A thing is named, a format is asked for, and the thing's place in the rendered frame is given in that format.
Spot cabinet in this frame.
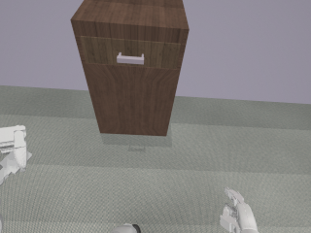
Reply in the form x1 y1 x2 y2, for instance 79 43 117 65
70 0 190 137

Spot drawer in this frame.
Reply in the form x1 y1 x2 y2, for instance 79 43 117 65
81 36 181 69

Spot left robot hand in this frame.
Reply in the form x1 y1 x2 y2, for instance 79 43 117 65
0 125 32 186

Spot right robot hand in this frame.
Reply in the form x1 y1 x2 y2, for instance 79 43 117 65
220 186 258 233

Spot handle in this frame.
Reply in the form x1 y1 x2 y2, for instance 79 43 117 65
117 52 145 65

